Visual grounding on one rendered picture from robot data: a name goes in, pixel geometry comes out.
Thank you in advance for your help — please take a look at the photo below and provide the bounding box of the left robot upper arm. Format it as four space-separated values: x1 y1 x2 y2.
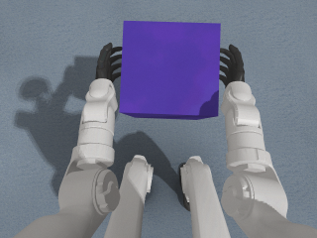
13 168 121 238

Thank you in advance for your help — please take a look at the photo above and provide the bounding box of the robot right hand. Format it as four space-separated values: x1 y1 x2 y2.
219 44 245 88

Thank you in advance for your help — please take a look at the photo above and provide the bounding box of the robot right foot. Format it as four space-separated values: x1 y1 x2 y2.
179 164 190 211

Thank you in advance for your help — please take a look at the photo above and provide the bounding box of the robot right forearm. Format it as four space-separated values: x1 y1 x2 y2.
220 81 288 203

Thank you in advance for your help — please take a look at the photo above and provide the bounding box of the carton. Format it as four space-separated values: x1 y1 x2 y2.
119 20 221 120

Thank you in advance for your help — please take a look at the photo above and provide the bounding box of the robot left forearm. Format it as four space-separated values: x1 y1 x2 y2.
58 78 118 203

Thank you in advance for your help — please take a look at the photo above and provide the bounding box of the left robot shin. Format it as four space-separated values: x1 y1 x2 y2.
123 155 149 176

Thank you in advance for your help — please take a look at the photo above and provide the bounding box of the right robot upper arm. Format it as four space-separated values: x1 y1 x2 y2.
221 173 317 238

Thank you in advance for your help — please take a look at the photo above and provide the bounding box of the robot left hand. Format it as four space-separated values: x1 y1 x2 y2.
95 43 123 83

